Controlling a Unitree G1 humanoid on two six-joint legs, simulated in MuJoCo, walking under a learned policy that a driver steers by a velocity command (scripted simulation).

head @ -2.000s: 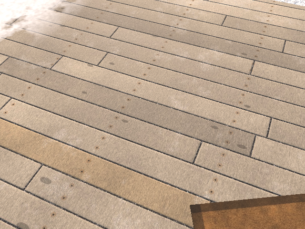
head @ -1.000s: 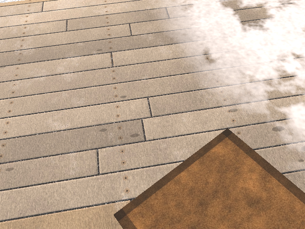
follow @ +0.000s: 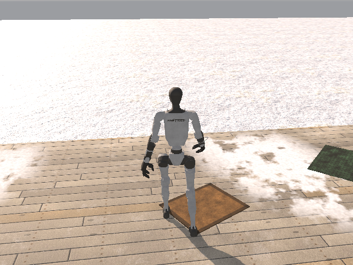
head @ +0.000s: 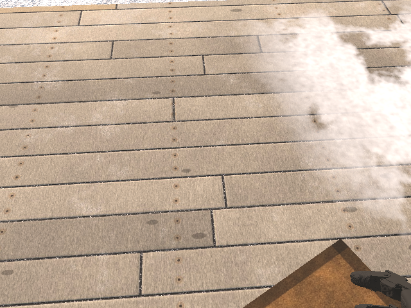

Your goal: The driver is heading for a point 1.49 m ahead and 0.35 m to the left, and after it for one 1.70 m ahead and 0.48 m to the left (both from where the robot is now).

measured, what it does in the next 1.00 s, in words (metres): walks ahead: right foot, then left foot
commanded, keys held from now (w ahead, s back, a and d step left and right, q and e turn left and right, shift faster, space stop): w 0.06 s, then no key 0.36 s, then w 0.58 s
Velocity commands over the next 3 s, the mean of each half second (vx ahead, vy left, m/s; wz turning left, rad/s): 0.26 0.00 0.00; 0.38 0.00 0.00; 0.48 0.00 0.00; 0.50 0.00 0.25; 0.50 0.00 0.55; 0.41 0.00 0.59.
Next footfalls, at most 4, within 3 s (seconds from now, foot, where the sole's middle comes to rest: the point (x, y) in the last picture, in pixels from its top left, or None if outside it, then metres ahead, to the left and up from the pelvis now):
0.42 right None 0.34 -0.11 -0.75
0.78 left None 0.35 0.14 -0.75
1.28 right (254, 237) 0.69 -0.09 -0.75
1.80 left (190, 163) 0.99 0.15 -0.75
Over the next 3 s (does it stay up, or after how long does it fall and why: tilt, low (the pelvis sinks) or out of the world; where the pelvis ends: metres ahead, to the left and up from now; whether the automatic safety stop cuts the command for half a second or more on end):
stays up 1.40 0.25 0.02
